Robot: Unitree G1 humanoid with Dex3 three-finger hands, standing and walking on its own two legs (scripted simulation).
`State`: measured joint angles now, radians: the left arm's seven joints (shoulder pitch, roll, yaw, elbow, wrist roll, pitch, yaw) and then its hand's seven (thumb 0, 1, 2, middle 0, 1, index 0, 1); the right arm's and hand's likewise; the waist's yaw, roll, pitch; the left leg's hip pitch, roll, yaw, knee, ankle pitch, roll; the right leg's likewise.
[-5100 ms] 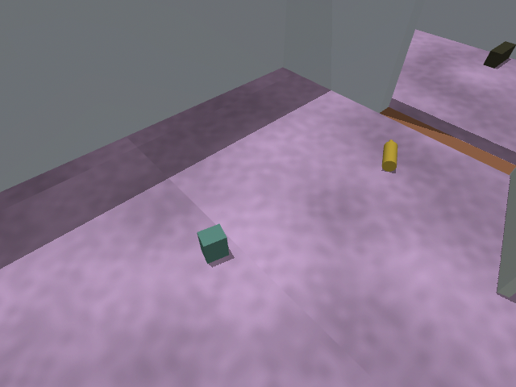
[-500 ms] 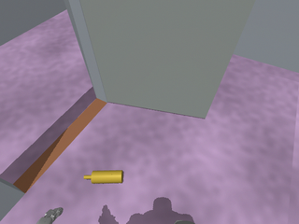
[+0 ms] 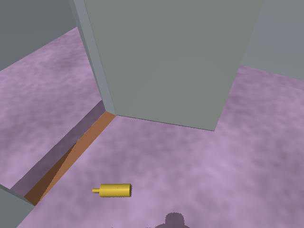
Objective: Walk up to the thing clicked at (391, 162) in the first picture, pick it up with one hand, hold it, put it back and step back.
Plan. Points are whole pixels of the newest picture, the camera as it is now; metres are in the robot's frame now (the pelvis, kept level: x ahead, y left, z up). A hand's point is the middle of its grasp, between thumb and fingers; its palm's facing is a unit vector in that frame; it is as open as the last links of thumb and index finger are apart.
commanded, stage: walk up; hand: left
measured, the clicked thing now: (111, 190) +0.48 +0.31 -0.73
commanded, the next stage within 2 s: stand in 0.90 s
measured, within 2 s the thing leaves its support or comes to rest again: neither
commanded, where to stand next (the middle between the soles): +0.09 -0.01 m, yaw +3 degrees
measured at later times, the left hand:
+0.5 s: hand out of the picture +0.11 +0.26 -0.15, palm faces -0.01 -0.95 -0.31, open 7.4 cm
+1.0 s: hand out of the picture +0.11 +0.26 -0.15, palm faces -0.03 -0.95 -0.32, open 7.4 cm
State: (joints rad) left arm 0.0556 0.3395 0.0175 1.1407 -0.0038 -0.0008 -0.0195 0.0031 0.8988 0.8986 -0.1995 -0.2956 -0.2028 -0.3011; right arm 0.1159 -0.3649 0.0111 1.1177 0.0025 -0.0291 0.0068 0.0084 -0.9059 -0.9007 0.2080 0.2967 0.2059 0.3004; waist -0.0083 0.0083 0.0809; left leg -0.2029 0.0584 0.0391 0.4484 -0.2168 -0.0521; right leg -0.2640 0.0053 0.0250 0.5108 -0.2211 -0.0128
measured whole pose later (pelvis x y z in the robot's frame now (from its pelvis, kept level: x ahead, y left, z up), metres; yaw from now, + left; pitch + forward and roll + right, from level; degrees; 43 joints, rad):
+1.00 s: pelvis +0.02 +0.01 +0.01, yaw +0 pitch -2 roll +0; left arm 0.06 0.33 0.02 1.16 0.01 -0.01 -0.02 0.00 0.90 0.90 -0.20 -0.30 -0.20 -0.30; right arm 0.08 -0.35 -0.01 1.15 -0.01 -0.01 0.01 0.01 -0.91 -0.90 0.21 0.30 0.20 0.30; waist -0.02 0.00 0.06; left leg -0.11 0.05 0.05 0.31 -0.17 -0.04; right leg -0.15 0.00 0.03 0.34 -0.16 0.01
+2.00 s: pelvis +0.03 +0.01 +0.01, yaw +1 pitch -2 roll +0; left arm 0.09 0.35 0.00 1.13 0.01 -0.01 -0.01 0.00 0.90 0.90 -0.20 -0.30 -0.20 -0.30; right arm 0.09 -0.35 -0.01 1.13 -0.01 0.00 0.01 0.01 -0.91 -0.90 0.21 0.30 0.20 0.30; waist -0.01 0.01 0.05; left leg -0.08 0.06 0.03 0.30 -0.19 -0.05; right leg -0.12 0.01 0.01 0.33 -0.18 0.00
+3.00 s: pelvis +0.03 +0.01 +0.01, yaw +1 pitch -2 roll +0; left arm 0.11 0.35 0.00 1.12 0.01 -0.01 -0.01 0.00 0.90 0.90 -0.20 -0.30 -0.20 -0.30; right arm 0.11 -0.36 -0.01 1.13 -0.01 0.00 0.01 0.01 -0.91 -0.90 0.21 0.30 0.20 0.30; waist -0.01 0.01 0.05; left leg -0.08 0.06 0.03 0.30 -0.19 -0.05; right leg -0.12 0.00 0.01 0.33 -0.18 0.00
